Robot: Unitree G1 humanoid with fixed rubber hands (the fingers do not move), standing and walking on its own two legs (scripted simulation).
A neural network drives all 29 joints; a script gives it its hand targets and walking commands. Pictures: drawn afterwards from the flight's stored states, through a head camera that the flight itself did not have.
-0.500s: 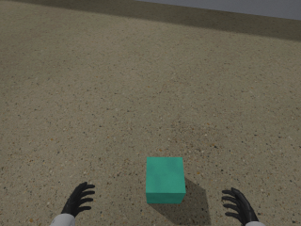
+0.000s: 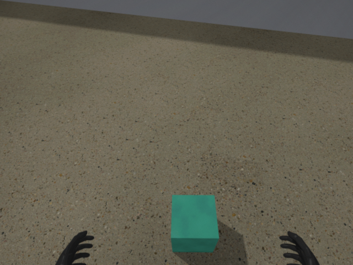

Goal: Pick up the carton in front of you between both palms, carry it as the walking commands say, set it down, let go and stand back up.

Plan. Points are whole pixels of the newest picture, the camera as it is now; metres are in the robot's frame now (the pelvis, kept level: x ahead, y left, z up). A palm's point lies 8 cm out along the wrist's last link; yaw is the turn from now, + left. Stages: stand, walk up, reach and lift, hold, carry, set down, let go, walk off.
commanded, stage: stand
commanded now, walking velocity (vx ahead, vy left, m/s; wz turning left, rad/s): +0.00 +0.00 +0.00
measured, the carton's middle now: (192, 224) +0.43 -0.05 -0.64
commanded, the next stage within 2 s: none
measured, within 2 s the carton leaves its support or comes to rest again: neither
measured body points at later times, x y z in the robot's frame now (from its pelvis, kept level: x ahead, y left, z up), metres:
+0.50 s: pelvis +0.01 -0.01 +0.00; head +0.01 -0.02 +0.45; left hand +0.13 +0.29 -0.09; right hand +0.14 -0.30 -0.10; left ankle -0.07 +0.12 -0.73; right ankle +0.01 -0.12 -0.73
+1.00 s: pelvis -0.01 -0.01 +0.01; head -0.01 -0.02 +0.46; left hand +0.09 +0.30 -0.10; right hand +0.10 -0.31 -0.11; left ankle -0.07 +0.12 -0.73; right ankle +0.01 -0.12 -0.73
